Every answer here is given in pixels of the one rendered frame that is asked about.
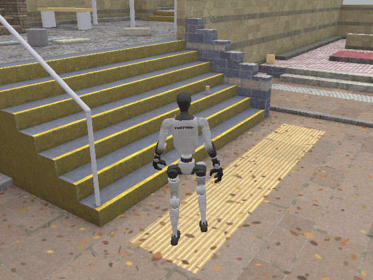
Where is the robot left forearm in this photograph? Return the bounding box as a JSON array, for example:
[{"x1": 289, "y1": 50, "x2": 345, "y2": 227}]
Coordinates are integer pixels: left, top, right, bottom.
[{"x1": 153, "y1": 141, "x2": 163, "y2": 162}]

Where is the robot left hand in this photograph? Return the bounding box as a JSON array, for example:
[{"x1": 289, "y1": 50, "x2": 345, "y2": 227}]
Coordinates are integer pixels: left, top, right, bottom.
[{"x1": 153, "y1": 160, "x2": 166, "y2": 170}]

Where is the robot left upper arm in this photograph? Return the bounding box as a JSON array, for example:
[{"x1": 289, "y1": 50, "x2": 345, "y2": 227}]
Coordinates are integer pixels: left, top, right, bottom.
[{"x1": 157, "y1": 118, "x2": 173, "y2": 150}]

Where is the robot right forearm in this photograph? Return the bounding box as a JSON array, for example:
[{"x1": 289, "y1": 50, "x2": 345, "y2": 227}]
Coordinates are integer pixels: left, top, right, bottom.
[{"x1": 208, "y1": 141, "x2": 221, "y2": 169}]

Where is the robot right upper arm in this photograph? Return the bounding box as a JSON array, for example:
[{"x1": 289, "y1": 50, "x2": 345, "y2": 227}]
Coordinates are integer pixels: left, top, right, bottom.
[{"x1": 196, "y1": 117, "x2": 213, "y2": 150}]

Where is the robot left foot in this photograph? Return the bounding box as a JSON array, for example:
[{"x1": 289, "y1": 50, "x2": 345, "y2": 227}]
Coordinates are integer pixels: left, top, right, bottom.
[{"x1": 171, "y1": 230, "x2": 180, "y2": 246}]

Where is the robot right thigh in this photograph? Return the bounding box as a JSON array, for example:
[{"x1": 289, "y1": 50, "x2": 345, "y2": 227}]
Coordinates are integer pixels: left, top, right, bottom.
[{"x1": 195, "y1": 162, "x2": 206, "y2": 195}]

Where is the robot right hand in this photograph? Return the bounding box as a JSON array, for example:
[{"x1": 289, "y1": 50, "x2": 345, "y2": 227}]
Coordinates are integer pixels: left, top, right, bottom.
[{"x1": 210, "y1": 168, "x2": 223, "y2": 183}]

